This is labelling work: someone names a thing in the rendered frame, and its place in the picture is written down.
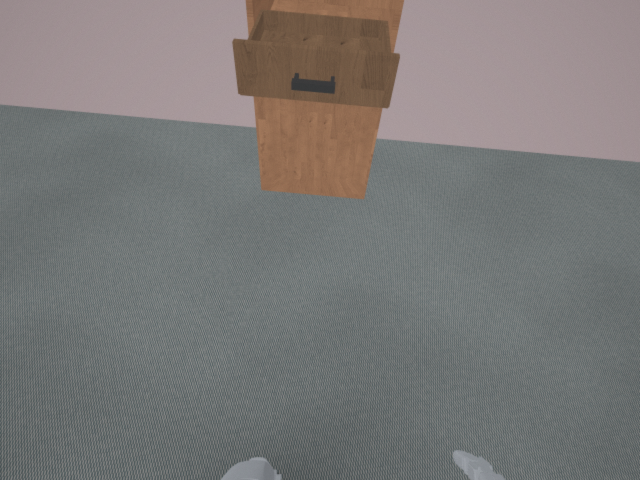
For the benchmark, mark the drawer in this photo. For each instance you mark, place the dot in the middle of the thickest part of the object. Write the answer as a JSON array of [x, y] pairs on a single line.
[[356, 51]]

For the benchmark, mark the robot left thigh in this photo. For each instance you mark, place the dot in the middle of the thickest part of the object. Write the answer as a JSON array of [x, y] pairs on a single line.
[[252, 470]]

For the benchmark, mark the handle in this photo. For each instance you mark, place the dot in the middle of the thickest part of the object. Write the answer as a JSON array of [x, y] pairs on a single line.
[[313, 85]]

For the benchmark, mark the robot left shin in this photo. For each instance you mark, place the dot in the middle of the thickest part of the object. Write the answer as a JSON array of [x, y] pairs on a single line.
[[259, 458]]

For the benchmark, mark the cabinet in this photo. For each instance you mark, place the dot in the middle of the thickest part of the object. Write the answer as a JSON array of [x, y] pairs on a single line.
[[313, 147]]

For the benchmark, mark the right robot hand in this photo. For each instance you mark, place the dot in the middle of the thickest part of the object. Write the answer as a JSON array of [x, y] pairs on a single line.
[[476, 468]]

